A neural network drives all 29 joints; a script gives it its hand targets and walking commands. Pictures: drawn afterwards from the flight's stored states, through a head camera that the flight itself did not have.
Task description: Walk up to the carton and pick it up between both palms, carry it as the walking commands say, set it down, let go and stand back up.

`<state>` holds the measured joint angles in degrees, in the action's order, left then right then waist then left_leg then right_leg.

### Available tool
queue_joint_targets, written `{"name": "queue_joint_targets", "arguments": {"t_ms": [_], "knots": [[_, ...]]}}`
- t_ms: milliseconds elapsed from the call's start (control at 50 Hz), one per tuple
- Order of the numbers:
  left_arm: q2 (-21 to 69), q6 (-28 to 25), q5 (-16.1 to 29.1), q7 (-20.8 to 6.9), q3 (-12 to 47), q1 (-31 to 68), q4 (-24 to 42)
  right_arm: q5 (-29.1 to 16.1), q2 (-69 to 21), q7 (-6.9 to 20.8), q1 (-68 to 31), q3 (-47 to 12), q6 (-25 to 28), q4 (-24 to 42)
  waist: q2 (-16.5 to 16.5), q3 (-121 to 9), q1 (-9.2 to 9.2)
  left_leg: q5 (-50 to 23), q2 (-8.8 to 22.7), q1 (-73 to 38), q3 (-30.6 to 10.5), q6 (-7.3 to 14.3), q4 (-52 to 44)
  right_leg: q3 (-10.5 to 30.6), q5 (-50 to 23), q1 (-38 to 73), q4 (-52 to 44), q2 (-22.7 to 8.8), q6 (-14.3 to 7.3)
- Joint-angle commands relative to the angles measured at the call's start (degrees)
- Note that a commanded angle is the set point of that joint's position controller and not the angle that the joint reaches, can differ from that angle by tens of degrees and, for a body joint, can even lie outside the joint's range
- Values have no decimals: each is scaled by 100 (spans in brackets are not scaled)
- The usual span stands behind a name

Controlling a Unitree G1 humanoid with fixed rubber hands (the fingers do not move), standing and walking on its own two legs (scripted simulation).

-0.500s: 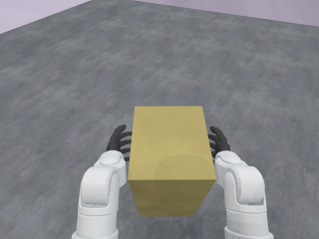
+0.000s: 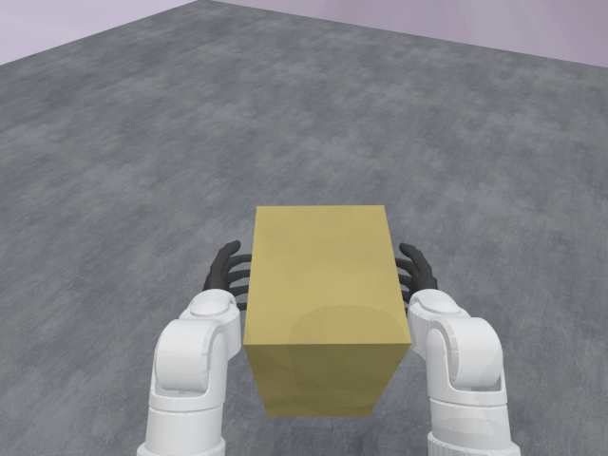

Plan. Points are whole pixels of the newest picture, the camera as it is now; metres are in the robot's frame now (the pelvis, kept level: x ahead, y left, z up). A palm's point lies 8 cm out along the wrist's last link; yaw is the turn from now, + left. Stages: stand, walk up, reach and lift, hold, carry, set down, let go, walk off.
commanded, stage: carry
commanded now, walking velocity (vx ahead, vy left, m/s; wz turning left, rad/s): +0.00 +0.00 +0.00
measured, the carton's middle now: (319, 323) +0.30 +0.00 +0.04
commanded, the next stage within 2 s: hold in 0.60 s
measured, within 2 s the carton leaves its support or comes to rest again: neither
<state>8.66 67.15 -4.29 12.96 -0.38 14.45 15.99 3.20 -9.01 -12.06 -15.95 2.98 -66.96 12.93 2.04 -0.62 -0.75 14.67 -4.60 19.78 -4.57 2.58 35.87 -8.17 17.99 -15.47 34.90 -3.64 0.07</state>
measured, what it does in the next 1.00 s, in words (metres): stands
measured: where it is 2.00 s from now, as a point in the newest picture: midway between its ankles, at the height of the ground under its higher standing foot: outside the picture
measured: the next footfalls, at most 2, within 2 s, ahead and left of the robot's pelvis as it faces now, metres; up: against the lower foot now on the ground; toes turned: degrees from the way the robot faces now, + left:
none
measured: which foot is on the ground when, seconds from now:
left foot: down 0.00-1.00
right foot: down 0.00-1.00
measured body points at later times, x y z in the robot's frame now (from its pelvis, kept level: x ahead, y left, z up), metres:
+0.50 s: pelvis +0.00 +0.00 +0.00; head -0.01 -0.01 +0.45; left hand +0.29 +0.12 +0.10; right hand +0.30 -0.12 +0.09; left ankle +0.05 +0.09 -0.73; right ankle +0.00 -0.12 -0.73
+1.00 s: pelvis -0.02 +0.00 +0.00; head -0.04 +0.00 +0.45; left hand +0.28 +0.11 +0.05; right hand +0.27 -0.14 +0.04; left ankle +0.05 +0.09 -0.73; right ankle +0.00 -0.12 -0.73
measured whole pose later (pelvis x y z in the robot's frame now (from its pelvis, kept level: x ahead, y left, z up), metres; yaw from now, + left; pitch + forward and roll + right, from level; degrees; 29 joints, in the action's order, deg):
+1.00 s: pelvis -0.02 +0.00 +0.00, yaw -1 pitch -3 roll -1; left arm 7.7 43.3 -8.3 7.7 3.5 9.7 -5.7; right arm 7.9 -7.6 -6.4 -7.8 4.8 -42.6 -5.3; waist 1.0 -1.2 -0.7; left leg 11.9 -3.6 18.0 -4.6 2.0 32.8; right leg -6.6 15.0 -13.6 31.3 -2.0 0.3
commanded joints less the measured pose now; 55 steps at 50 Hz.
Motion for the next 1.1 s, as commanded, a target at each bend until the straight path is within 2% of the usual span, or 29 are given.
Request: {"name": "queue_joint_targets", "arguments": {"t_ms": [0, 20, 60, 120, 180, 220, 260, 280, 320, 360, 420, 460, 520, 560, 580, 600, 620, 640, 680, 700, 740, 780, 800, 840, 900, 920, 940, 1020, 1080], "knots": [[5490, -171, 1501, -901, 2523, 2050, 80, -1253, -5305, 685, -1832, -2548, 177, 422, 631, -2123, 34, -1381, 1299, -680, -1186, 386, -1231, 273, 144, 2, 224, -45, -83], [5476, -171, 1492, -893, 2567, 2141, 119, -1252, -5297, 698, -1828, -2517, 176, 352, 904, -2100, 31, -1049, 1451, -787, -1524, 528, -1396, 265, 589, -255, 356, 136, -111], [5513, -168, 1529, -881, 2703, 2303, 259, -1237, -5334, 719, -1768, -2451, 183, 320, 1119, -2000, 35, -269, 1507, -650, -1670, 618, -1654, 371, 843, -312, 309, 258, -193], [5536, -166, 1553, -894, 2674, 2239, 255, -1201, -5370, 725, -1820, -2487, 171, 355, 469, -1866, -33, -465, 1081, -143, -930, 395, -1245, 561, 378, 345, -522, 78, -251], [5379, -174, 1569, -895, 2548, 2301, 195, -1167, -5250, 693, -1924, -2471, 179, 408, -731, -2060, -1, -804, 471, 407, -35, 191, -228, 1321, -351, 1051, -1032, -636, -445], [5393, -174, 1551, -891, 2499, 2237, 115, -1138, -5240, 685, -1866, -2506, 169, 452, -1112, -2102, 46, -466, 242, 430, 261, 144, 87, 1533, -716, 1039, -1138, -1013, -635], [5416, -186, 1508, -900, 2439, 2161, 41, -1151, -5286, 693, -1892, -2542, 182, 394, -912, -2092, 80, -872, 384, 13, 194, 189, -146, 1157, -914, 765, -869, -870, -528], [5443, -183, 1500, -896, 2448, 2089, 36, -1203, -5311, 695, -1940, -2566, 192, 456, -543, -2152, 65, -1286, 548, -252, -17, 225, -396, 851, -841, 611, -630, -640, -370], [5468, -192, 1486, -886, 2507, 2117, 73, -1228, -5316, 696, -1880, -2521, 199, 352, 359, -2138, 22, -1588, 1096, -493, -846, 358, -978, 413, -342, 311, -30, -131, -167], [5450, -202, 1494, -886, 2571, 2198, 89, -1191, -5249, 696, -1868, -2451, 222, 307, 637, -2149, 15, -1262, 1271, -612, -1176, 487, -1139, 378, 178, 75, 88, 69, -185], [5435, -232, 1505, -888, 2581, 2171, 155, -1162, -5279, 703, -1818, -2475, 230, 306, 216, -2086, -13, -981, 1052, -249, -855, 420, -990, 579, -10, 446, -314, -44, -258], [5402, -238, 1523, -898, 2548, 2199, 100, -1132, -5222, 693, -1850, -2461, 237, 330, -241, -2100, 1, -967, 801, 56, -494, 326, -698, 843, -352, 751, -587, -272, -316], [5368, -264, 1506, -899, 2489, 2196, 43, -1114, -5188, 695, -1898, -2480, 260, 371, -676, -2167, 36, -1069, 542, 132, -87, 249, -311, 1106, -750, 894, -765, -603, -428], [5352, -265, 1472, -900, 2450, 2136, -23, -1116, -5201, 698, -1873, -2501, 260, 327, -533, -2161, 51, -1237, 630, -56, -184, 272, -463, 900, -781, 760, -607, -520, -368], [5358, -267, 1456, -898, 2458, 2056, -52, -1107, -5198, 702, -1795, -2487, 263, 278, -295, -2173, 36, -1373, 763, -182, -345, 297, -608, 751, -762, 667, -462, -404, -320], [3347, -1155, -340, -1131, 448, 344, -2062, 695, -3188, 926, 89, -477, 964, -1733, -109, 472, 382, 77, 160, -665, -424, -42, -1405, 1220, -43, 325, -1294, 675, -256], [2932, -1577, -326, -1138, 243, 588, -4023, 644, -2575, 923, -21, 273, 1449, -3743, -117, 4, 486, 262, 157, -759, -444, -126, -1291, 1169, 62, 288, -1112, 727, -186], [3070, -2019, -228, -1154, 696, 373, -3295, 551, -2713, 933, -5, -10, 1899, -3532, -177, -815, 326, -240, 164, -921, -331, -204, -1173, 1124, -248, 453, -997, 769, -70], [3532, -2638, 600, -1322, 2162, 978, -1362, -160, -3404, 1081, -753, -1411, 2509, -1529, -183, -1972, -76, -2401, 271, -1300, -439, -221, -828, 1365, -1889, 801, -641, 869, 85], [4083, -2772, 1044, -1474, 2864, 1676, -772, -387, -3994, 1157, -1116, -1852, 2631, -935, -270, -2778, 97, -3195, 263, -1685, -531, -220, -681, 1477, -2665, 1022, -602, 923, 110], [4874, -2860, 1468, -1685, 3656, 2304, -491, -596, -4824, 1282, -1203, -2180, 2738, -688, -81, -3581, 493, -3960, 260, -2101, -728, -291, -497, 1567, -3338, 980, -536, 928, 33], [5023, -2892, 1444, -1746, 3673, 1987, -215, -831, -5040, 1400, -1175, -2539, 2803, -405, -110, -3426, 430, -3996, 206, -2169, -798, -227, -507, 1634, -3220, 722, -566, 904, 9], [5041, -2910, 1373, -1757, 3506, 1827, -280, -891, -5073, 1433, -1219, -2660, 2819, -400, -184, -3288, 339, -3814, 162, -2101, -783, -193, -535, 1642, -3025, 672, -610, 885, 38], [5211, -2885, 1269, -1808, 3400, 1730, -566, -791, -5182, 1483, -1103, -2622, 2758, -758, -300, -2893, 378, -3265, 135, -2092, -768, -149, -596, 1616, -2579, 490, -717, 858, 31], [5308, -2784, 1066, -1877, 3170, 1811, -1337, -445, -5219, 1510, -787, -2215, 2614, -1751, -341, -2104, 554, -2152, 136, -1849, -748, -116, -720, 1580, -1840, 354, -796, 791, -45], [5317, -2748, 1017, -1904, 3054, 1961, -1562, -425, -5173, 1520, -1043, -2163, 2603, -1822, -324, -1918, 516, -1766, 137, -1756, -734, -128, -714, 1578, -1489, 315, -807, 770, -90], [5536, -2723, 870, -1830, 2757, 2734, -1787, -49, -5485, 1680, -2084, -2357, 2670, -1768, -175, -1330, 784, -661, 187, -1728, -603, -230, -811, 1419, -694, 394, -915, 617, -286], [5865, -2768, 332, -2038, 1581, 3425, -3762, 163, -5797, 1890, -3630, -1756, 2805, -2979, -140, -318, 506, 1423, 160, -916, -586, -128, -831, 1494, 1219, 172, -873, 588, -312], [6412, -3058, 301, -2218, 1158, 4426, -4711, 272, -6073, 1988, -4977, -1195, 3207, -3324, -42, -549, 563, 2039, 277, -762, -749, -68, -819, 1394, 1220, 145, -436, 656, -267]]}}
